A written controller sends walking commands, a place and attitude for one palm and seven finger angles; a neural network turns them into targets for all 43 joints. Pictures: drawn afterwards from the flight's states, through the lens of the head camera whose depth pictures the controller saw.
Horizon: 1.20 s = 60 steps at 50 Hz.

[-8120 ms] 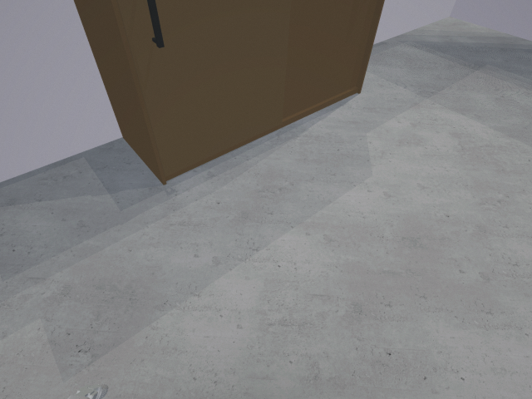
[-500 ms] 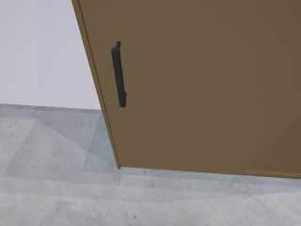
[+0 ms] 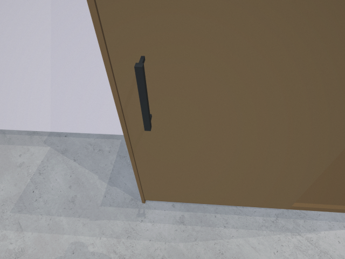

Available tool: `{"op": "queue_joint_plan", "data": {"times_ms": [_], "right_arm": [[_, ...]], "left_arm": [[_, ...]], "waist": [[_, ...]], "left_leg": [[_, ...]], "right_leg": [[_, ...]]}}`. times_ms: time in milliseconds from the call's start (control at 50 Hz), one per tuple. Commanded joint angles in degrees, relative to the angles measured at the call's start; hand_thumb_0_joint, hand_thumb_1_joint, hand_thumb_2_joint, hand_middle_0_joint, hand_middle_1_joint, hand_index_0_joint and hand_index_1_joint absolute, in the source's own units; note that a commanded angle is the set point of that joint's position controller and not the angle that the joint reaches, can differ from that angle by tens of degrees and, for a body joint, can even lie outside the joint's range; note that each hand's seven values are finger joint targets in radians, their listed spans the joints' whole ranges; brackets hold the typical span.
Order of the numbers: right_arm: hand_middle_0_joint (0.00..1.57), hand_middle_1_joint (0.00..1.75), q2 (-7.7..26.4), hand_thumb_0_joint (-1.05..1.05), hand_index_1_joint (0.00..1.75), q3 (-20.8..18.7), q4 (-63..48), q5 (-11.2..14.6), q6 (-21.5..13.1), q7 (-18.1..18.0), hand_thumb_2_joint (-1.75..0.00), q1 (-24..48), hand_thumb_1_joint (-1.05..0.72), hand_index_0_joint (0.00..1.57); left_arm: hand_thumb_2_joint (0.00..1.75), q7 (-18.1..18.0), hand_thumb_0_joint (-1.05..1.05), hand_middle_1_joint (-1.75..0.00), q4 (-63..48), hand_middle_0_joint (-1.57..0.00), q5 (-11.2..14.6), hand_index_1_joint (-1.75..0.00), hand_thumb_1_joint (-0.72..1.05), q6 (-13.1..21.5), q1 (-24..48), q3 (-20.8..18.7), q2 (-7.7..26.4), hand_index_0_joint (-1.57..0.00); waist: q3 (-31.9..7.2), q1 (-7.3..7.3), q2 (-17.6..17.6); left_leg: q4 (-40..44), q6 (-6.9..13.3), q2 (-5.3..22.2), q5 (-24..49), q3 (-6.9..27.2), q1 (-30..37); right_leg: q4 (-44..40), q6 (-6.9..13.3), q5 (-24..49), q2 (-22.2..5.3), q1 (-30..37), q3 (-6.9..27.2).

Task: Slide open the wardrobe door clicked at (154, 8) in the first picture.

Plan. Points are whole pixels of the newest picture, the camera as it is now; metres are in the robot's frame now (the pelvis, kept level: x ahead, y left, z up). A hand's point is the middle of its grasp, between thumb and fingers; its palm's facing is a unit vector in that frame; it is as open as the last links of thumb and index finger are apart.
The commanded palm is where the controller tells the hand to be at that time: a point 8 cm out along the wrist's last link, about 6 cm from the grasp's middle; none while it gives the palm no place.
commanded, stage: look again from close up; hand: left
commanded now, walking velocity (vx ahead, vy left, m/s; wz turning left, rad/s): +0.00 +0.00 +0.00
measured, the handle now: (145, 96) +0.56 +0.11 +0.08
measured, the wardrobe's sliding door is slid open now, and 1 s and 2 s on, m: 0.00 0.00 0.00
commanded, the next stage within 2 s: shuffle to correct the standing spot in 0.88 s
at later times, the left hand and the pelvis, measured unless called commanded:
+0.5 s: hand out of the picture +0.03 +0.18 -0.17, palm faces +0.00 -0.98 -0.22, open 7.4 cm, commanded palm none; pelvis +0.01 -0.01 +0.01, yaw +0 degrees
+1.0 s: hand out of the picture +0.03 +0.17 -0.16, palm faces -0.01 -0.98 -0.22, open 7.4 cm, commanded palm none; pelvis +0.01 -0.02 +0.01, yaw +0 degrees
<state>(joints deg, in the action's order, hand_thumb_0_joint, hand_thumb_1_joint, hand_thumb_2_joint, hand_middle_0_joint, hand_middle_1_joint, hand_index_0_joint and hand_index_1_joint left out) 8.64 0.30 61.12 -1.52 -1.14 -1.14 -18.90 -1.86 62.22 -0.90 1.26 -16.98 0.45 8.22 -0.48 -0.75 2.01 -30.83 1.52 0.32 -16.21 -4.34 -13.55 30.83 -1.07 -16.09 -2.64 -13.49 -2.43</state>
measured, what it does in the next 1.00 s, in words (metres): stands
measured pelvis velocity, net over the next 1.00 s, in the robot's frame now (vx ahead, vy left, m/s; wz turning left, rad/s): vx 0.01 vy -0.02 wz -0.01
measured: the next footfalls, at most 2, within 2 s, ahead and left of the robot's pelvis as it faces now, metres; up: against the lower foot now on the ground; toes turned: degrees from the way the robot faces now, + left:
right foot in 1.56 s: +0.17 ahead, -0.13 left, +0.00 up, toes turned -6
left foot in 1.94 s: +0.11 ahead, +0.10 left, +0.00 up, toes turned +3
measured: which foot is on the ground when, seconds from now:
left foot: down 0.00-1.00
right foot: down 0.00-1.00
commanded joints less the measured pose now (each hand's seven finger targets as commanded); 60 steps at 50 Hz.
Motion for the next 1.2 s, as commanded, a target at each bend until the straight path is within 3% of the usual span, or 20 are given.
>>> {"op": "queue_joint_plan", "data": {"times_ms": [0,60,200,420,660,960,1000,1040,1080,1140,1180], "right_arm": [[0.20,0.30,6.3,0.00,0.30,-0.9,-3.1,0.5,-1.4,-0.3,-0.90,-1.8,-0.90,0.20],[0.20,0.30,7.2,0.00,0.30,-1.0,-3.1,0.5,-1.4,-0.3,-0.90,-1.0,-0.90,0.20],[0.20,0.30,8.8,0.00,0.30,-1.3,-2.9,0.5,-1.7,-0.4,-0.90,1.2,-0.90,0.20],[0.20,0.30,9.7,0.00,0.30,-1.3,-1.9,0.6,-1.1,-0.2,-0.90,4.0,-0.90,0.20],[0.20,0.30,9.8,0.00,0.30,-1.2,-0.6,0.7,-1.0,-0.1,-0.90,4.6,-0.90,0.20],[0.20,0.30,9.3,0.00,0.30,-1.1,0.6,0.7,-0.9,-0.2,-0.90,4.4,-0.90,0.20],[0.20,0.30,6.6,0.00,0.30,-0.4,1.4,0.4,-0.4,0.0,-0.90,2.8,-0.90,0.20],[0.20,0.30,6.4,0.00,0.30,-0.5,1.3,0.2,0.2,0.3,-0.90,2.1,-0.90,0.20],[0.20,0.30,5.8,0.00,0.30,-0.7,1.0,0.0,0.3,0.5,-0.90,1.2,-0.90,0.20],[0.20,0.30,5.0,0.00,0.30,-0.7,0.4,-0.1,0.1,0.6,-0.90,0.5,-0.90,0.20],[0.20,0.30,4.4,0.00,0.30,-0.7,0.3,0.0,-0.3,0.6,-0.90,-0.4,-0.90,0.20]], "left_arm": [[0.90,-0.4,0.00,-0.30,-2.6,-0.20,0.1,-0.30,0.90,0.7,-2.2,-1.2,5.8,-0.20],[0.90,-0.4,0.00,-0.30,-3.2,-0.20,0.0,-0.30,0.90,0.5,-1.9,-1.4,6.8,-0.20],[0.90,-0.3,0.00,-0.30,-3.8,-0.20,0.0,-0.30,0.90,0.6,-0.7,-2.0,8.9,-0.20],[0.90,0.0,0.00,-0.30,-3.4,-0.20,0.0,-0.30,0.90,0.3,0.5,-1.9,10.0,-0.20],[0.90,0.1,0.00,-0.30,-2.6,-0.20,0.0,-0.30,0.90,0.6,0.9,-1.7,10.7,-0.20],[0.90,0.2,0.00,-0.30,-2.0,-0.20,0.0,-0.30,0.90,0.7,0.8,-1.7,10.6,-0.20],[0.90,0.1,0.00,-0.30,-1.1,-0.20,0.0,-0.30,0.90,0.3,-1.0,-1.3,8.2,-0.20],[0.90,0.5,0.00,-0.30,-1.1,-0.20,-0.2,-0.30,0.90,-0.2,-1.7,-1.7,8.8,-0.20],[0.90,0.6,0.00,-0.30,-1.5,-0.20,-0.4,-0.30,0.90,-0.3,-2.4,-2.3,9.4,-0.20],[0.90,0.7,0.00,-0.30,-1.8,-0.20,-0.2,-0.30,0.90,-0.3,-4.0,-3.1,9.8,-0.20],[0.90,0.7,0.00,-0.30,-1.9,-0.20,-0.2,-0.30,0.90,-0.1,-5.3,-3.5,9.6,-0.20]], "waist": [[6.0,0.61,-3.0],[6.1,0.72,-2.0],[1.8,0.85,-2.1],[3.2,0.86,-1.3],[1.8,0.83,-2.7],[2.7,1.14,-2.1],[2.9,1.17,-3.0],[5.6,1.37,-4.9],[7.3,1.38,-6.3],[9.2,1.60,-7.8],[9.2,1.66,-7.8]], "left_leg": [[9.9,0.8,6.0,5.5,7.5,-3.6],[10.7,0.9,6.0,5.9,7.3,-2.7],[9.4,0.8,6.0,11.9,6.1,1.2],[10.9,0.4,6.1,7.8,5.9,1.5],[10.6,0.1,6.3,9.2,5.4,3.2],[11.2,-0.3,6.5,9.2,5.2,3.2],[10.5,-0.7,5.6,2.9,4.2,2.5],[9.1,-0.7,4.2,-5.7,3.0,-0.4],[6.8,-0.6,2.9,-7.7,1.9,-2.6],[2.7,-0.7,1.9,-7.0,0.3,-4.2],[0.6,-0.4,1.8,-5.7,-0.1,-4.9]], "right_leg": [[-5.1,3.1,4.5,-2.6,-0.8,4.1],[-5.4,3.0,4.8,-2.7,-0.6,4.0],[-5.5,2.9,9.9,-3.5,2.1,4.3],[-8.1,2.9,7.4,-3.7,1.9,4.9],[-9.1,3.1,9.5,-4.0,2.7,5.5],[-10.2,3.3,9.3,-4.0,2.7,5.6],[-10.7,3.4,1.5,-4.0,2.3,6.0],[-12.7,4.2,-10.7,-4.5,0.2,7.8],[-14.1,5.4,-16.4,-5.3,-0.8,9.9],[-15.8,7.1,-19.5,-7.1,-2.3,12.0],[-15.2,8.0,-17.4,-7.8,-1.4,12.5]]}}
